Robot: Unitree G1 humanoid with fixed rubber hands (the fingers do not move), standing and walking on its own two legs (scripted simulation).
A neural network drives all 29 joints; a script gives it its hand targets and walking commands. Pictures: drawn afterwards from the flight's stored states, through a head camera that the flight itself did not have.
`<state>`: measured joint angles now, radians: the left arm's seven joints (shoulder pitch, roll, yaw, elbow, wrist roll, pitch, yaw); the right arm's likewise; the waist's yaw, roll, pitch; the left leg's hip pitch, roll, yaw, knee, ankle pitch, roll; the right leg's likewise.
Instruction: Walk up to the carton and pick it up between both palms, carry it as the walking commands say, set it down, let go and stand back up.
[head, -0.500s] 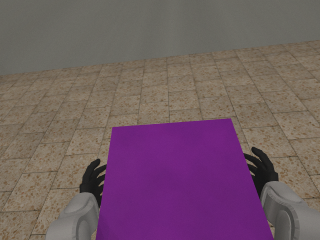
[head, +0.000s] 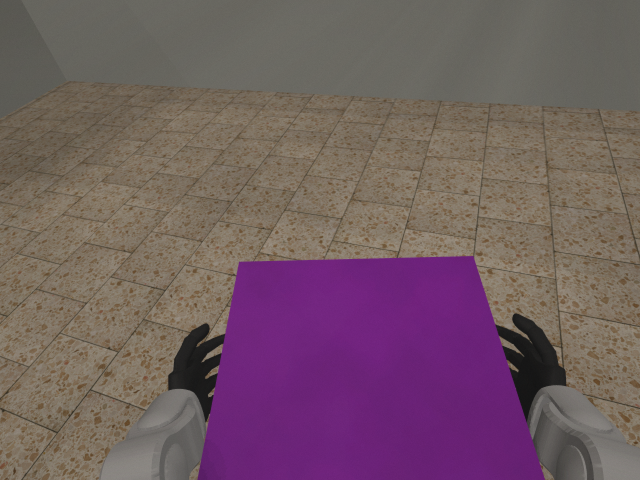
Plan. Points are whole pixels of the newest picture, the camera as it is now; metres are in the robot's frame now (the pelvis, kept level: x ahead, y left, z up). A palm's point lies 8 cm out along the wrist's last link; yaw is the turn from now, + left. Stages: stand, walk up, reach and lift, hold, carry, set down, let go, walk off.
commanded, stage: carry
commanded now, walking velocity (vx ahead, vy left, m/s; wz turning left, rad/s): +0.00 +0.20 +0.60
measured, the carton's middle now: (357, 401) +0.24 -0.01 +0.01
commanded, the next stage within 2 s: none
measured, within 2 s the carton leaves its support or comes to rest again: neither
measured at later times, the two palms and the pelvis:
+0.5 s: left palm out of the picture +0.10 +0.41 +0.04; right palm (279, 395) +0.22 +0.08 +0.06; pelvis -0.05 +0.17 -0.01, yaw +16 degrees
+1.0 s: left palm out of the picture +0.07 +0.46 +0.09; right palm (226, 411) +0.20 +0.12 +0.10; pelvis -0.08 +0.21 +0.01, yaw +19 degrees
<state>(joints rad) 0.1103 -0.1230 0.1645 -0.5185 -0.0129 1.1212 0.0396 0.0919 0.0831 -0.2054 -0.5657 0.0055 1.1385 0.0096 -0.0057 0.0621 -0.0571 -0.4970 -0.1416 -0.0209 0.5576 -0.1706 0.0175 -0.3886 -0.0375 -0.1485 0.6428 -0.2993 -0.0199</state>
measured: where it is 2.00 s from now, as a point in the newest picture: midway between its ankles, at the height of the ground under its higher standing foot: outside the picture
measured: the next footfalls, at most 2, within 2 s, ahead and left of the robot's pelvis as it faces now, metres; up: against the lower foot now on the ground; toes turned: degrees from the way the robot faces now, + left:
left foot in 0.36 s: +0.01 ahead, +0.31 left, +0.00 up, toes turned +18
right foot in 0.70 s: +0.00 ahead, +0.13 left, +0.00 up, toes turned +13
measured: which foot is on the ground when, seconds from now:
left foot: up 0.00-0.34, down 0.36-1.00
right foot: down 0.00-0.36, up 0.38-0.68, down 0.70-1.00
